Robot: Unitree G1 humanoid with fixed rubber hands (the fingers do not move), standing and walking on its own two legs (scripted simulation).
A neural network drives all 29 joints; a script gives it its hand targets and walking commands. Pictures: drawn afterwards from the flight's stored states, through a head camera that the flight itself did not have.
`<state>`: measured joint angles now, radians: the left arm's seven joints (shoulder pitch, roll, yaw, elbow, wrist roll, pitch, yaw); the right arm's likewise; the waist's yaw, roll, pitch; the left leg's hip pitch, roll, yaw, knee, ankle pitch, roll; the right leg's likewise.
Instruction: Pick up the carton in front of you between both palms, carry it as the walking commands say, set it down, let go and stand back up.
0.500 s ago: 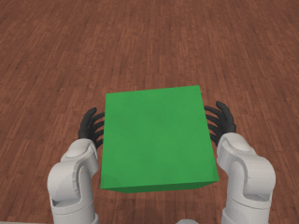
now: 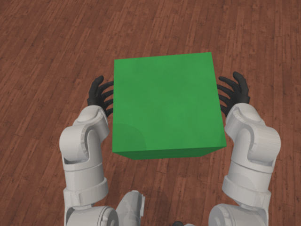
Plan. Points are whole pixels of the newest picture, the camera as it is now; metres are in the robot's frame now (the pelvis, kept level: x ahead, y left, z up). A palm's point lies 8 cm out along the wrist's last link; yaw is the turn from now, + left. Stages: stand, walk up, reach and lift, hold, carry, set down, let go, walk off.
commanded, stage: carry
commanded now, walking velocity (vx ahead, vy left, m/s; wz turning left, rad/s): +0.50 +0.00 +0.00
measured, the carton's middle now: (164, 116) +0.38 +0.03 +0.02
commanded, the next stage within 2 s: none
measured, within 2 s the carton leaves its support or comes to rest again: neither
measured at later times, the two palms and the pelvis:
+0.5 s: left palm out of the picture +0.71 +0.20 +0.18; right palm out of the picture +0.70 -0.10 +0.20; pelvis +0.35 +0.06 +0.04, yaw +0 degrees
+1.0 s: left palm out of the picture +0.81 +0.27 +0.19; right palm out of the picture +0.81 -0.03 +0.21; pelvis +0.47 +0.11 +0.06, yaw +0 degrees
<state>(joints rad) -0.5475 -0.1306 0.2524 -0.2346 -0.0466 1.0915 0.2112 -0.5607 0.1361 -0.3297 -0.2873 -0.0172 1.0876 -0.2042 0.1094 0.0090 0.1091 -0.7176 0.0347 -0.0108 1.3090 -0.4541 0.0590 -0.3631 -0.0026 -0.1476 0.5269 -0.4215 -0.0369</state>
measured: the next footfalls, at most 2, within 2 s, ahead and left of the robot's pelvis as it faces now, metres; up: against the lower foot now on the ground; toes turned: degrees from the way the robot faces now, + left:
left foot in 0.12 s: +0.29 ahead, +0.13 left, +0.03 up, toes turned +4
right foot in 0.46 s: +0.50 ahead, -0.03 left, +0.06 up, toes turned -4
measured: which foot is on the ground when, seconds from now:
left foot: up 0.00-0.10, down 0.12-0.48, up 0.50-0.68, down 0.70-1.00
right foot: down 0.00-0.12, up 0.14-0.44, down 0.46-1.00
